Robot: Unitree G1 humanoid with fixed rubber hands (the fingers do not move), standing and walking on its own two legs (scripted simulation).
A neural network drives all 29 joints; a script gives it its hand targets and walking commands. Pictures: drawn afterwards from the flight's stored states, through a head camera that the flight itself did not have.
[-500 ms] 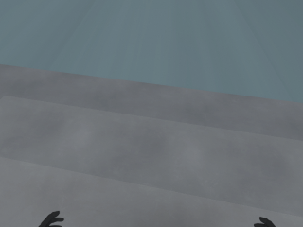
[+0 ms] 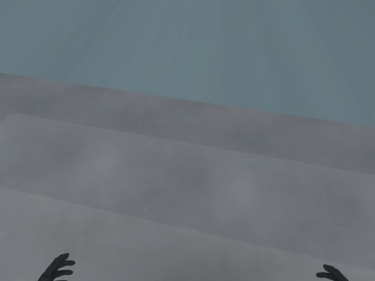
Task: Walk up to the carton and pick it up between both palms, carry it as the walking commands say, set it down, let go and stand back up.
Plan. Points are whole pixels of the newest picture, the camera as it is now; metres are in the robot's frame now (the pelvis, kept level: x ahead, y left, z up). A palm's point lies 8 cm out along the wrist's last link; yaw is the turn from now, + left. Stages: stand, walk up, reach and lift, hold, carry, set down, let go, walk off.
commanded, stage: walk up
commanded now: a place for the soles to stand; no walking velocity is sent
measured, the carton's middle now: out of the picture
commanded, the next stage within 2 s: none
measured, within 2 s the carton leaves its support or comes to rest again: neither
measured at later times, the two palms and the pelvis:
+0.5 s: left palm out of the picture -0.05 +0.46 -0.08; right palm (246, 194) +0.32 -0.13 -0.06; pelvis +0.03 +0.10 -0.01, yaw +30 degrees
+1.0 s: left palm out of the picture -0.21 +0.50 -0.08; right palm (110, 160) +0.44 +0.25 -0.07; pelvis +0.07 +0.25 -0.01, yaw +62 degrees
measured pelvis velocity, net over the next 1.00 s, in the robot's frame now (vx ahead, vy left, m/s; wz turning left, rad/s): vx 0.07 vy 0.25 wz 1.08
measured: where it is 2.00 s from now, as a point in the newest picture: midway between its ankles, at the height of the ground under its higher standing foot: outside the picture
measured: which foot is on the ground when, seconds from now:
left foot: up 0.00-0.22, down 0.24-0.48, up 0.50-0.80, down 0.82-1.00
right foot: down 0.00-0.26, up 0.28-0.46, down 0.48-0.84, up 0.86-1.00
